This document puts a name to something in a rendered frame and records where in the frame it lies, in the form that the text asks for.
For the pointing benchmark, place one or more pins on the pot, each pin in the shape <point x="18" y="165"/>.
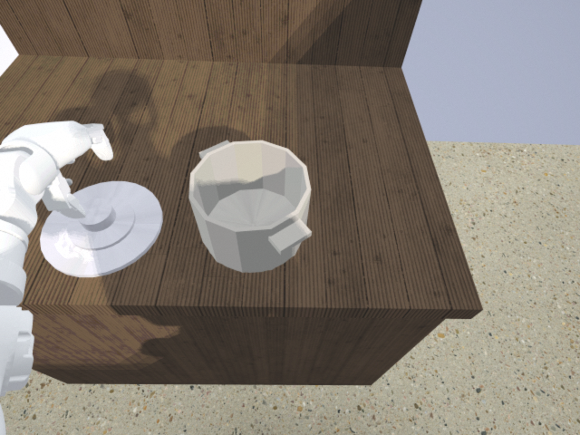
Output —
<point x="250" y="200"/>

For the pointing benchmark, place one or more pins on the table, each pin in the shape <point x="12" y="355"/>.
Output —
<point x="169" y="78"/>

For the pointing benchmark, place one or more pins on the robot left forearm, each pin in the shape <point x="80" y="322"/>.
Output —
<point x="26" y="170"/>

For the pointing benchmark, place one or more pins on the lid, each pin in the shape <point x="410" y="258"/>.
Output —
<point x="75" y="251"/>

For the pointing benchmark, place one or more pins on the left robot hand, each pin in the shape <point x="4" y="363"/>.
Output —
<point x="64" y="141"/>

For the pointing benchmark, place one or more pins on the knob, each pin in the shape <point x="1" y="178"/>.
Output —
<point x="99" y="215"/>

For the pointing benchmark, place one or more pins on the left robot upper arm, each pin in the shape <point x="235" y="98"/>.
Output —
<point x="16" y="351"/>

